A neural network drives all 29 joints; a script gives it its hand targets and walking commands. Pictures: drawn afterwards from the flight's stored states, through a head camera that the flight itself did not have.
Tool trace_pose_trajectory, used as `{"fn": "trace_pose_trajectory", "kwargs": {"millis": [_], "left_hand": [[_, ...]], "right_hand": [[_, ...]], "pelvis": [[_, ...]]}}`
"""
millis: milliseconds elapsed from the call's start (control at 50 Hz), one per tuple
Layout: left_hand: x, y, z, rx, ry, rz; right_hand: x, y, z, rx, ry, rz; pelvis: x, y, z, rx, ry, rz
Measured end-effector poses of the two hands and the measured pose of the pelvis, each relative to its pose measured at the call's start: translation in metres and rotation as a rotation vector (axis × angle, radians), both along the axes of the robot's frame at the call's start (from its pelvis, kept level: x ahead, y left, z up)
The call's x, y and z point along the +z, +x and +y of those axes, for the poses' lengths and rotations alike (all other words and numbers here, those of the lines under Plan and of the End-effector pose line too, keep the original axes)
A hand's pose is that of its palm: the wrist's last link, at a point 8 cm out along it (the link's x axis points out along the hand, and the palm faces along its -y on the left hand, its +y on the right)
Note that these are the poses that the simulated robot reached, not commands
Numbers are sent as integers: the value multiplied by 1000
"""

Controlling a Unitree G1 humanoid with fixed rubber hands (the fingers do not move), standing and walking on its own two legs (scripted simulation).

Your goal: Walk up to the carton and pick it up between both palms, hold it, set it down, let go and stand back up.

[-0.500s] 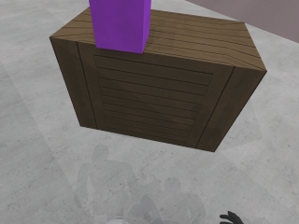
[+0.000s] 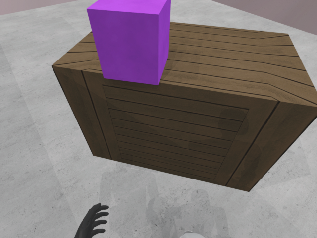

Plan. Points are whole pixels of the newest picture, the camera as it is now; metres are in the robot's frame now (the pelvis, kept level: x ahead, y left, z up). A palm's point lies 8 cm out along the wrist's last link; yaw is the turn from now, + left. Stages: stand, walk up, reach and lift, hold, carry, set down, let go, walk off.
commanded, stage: walk up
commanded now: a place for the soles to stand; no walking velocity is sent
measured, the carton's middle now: (136, 37) +0.81 +0.03 +0.14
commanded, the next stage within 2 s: none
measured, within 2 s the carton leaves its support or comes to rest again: neither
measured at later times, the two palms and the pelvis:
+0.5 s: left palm out of the picture +0.17 +0.26 -0.13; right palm (196, 158) +0.37 -0.14 -0.06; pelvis +0.18 +0.02 +0.00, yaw +7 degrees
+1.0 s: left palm (107, 139) +0.48 +0.16 -0.08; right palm (226, 159) +0.38 -0.26 -0.12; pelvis +0.32 -0.03 +0.00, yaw -1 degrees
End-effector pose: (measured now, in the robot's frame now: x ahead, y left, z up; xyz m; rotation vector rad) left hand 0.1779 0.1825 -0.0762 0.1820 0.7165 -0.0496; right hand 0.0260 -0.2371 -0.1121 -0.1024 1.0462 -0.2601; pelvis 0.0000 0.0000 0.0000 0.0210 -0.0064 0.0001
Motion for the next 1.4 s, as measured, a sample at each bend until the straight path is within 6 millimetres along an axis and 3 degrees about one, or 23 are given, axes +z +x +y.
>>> {"fn": "trace_pose_trajectory", "kwargs": {"millis": [80,220,340,420,460,500,560,700,800,920,960,1020,1200,1300,1400], "left_hand": [[-3,11,2,113,12,-3],[0,-24,29,303,58,142],[-10,-44,51,394,59,280],[-28,-36,68,429,25,332],[-42,-25,75,417,7,357],[-51,-7,78,380,-6,377],[-54,34,82,315,-8,359],[-31,152,73,181,13,224],[-12,228,42,92,1,139],[-6,298,-12,29,7,40],[-7,306,-23,52,5,32],[-5,302,-27,105,13,62],[1,275,0,238,53,127],[-11,274,25,272,43,138],[-15,274,38,267,24,171]], "right_hand": [[-9,50,-12,102,6,32],[17,171,-6,267,0,-69],[42,268,39,369,39,-210],[50,319,77,420,43,-292],[50,336,91,415,30,-329],[48,341,93,377,13,-347],[44,331,81,283,-17,-304],[40,299,36,138,-81,-158],[36,296,9,72,-84,-86],[5,326,-22,47,-21,-37],[-4,340,-26,66,1,-15],[-6,368,-27,104,16,-16],[6,436,-3,220,38,-44],[11,460,22,266,39,-93],[24,467,38,257,45,-135]], "pelvis": [[-4,28,-11,32,-33,-17],[15,75,-13,88,-53,-24],[22,116,-4,115,-69,-12],[13,148,9,130,-82,-14],[5,163,17,130,-60,-20],[0,176,22,130,-53,-23],[-1,192,24,121,-41,-30],[11,231,18,67,-4,-30],[16,261,5,25,13,-20],[0,302,-22,-15,13,-30],[-3,309,-27,-18,0,-35],[0,318,-30,-20,-12,-36],[13,335,-28,41,-37,-8],[7,336,-18,73,-42,-2],[11,339,-9,77,-31,-16]]}}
